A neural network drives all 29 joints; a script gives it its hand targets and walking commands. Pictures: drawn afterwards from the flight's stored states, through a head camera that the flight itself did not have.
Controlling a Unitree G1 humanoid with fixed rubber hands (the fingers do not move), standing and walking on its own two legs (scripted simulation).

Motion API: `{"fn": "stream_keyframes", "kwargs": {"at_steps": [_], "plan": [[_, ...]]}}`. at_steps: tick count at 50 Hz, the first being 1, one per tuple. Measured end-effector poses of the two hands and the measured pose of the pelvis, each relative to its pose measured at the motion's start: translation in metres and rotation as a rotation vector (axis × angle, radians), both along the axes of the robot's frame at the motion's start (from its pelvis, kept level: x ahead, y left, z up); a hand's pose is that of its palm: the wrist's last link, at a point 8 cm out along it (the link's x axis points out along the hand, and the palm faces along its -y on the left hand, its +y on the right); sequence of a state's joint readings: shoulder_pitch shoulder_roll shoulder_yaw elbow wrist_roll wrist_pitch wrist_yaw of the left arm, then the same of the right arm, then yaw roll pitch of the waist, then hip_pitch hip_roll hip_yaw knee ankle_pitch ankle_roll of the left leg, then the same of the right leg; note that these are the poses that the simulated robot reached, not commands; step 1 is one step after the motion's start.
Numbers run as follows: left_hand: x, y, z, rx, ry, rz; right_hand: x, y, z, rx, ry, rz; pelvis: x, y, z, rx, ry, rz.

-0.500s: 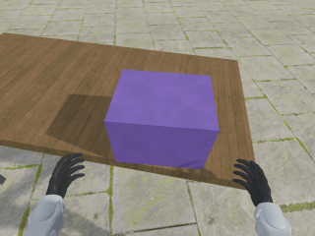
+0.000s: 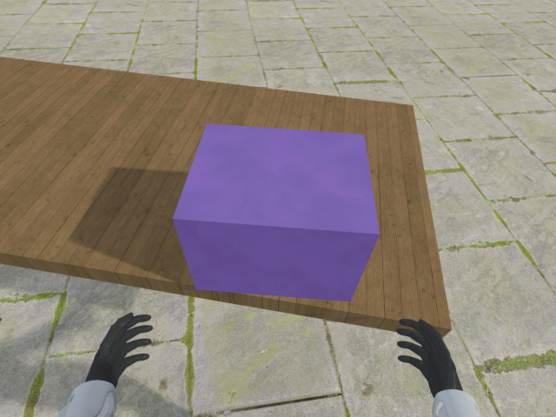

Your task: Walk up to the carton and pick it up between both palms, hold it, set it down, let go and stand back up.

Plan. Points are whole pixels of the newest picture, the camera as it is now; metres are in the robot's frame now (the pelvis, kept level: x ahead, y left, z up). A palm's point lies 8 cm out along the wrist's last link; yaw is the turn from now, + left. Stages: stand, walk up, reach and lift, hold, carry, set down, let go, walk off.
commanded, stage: set down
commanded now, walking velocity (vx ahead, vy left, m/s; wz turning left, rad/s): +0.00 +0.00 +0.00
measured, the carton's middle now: (278, 213) +0.44 +0.02 +0.01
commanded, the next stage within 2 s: let go in 0.46 s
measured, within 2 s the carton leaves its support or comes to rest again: neither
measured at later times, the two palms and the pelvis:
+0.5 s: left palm (123, 401) +0.15 +0.23 -0.07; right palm (436, 407) +0.16 -0.22 -0.08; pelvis +0.00 +0.00 +0.00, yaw +0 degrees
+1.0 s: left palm (132, 394) +0.16 +0.22 -0.07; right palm (447, 406) +0.16 -0.24 -0.07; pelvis -0.01 +0.00 +0.00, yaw +0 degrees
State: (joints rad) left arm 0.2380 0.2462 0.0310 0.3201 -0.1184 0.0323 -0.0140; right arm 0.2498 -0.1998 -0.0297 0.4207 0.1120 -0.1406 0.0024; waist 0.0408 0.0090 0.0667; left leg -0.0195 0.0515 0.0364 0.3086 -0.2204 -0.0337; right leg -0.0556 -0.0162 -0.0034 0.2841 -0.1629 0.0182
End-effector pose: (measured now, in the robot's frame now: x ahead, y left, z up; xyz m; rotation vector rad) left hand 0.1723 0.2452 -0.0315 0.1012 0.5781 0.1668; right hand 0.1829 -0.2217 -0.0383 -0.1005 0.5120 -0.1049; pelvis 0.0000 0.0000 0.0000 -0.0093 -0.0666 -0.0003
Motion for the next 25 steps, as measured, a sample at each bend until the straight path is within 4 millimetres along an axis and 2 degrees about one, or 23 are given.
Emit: {"fn": "stream_keyframes", "kwargs": {"at_steps": [25], "plan": [[-0.025,-0.017,-0.042,0.021,0.245,-0.037,-0.027,-0.001,-0.039,-0.057,0.176,0.032,-0.005,-0.002,-0.002,0.000,-0.019,0.001]]}}
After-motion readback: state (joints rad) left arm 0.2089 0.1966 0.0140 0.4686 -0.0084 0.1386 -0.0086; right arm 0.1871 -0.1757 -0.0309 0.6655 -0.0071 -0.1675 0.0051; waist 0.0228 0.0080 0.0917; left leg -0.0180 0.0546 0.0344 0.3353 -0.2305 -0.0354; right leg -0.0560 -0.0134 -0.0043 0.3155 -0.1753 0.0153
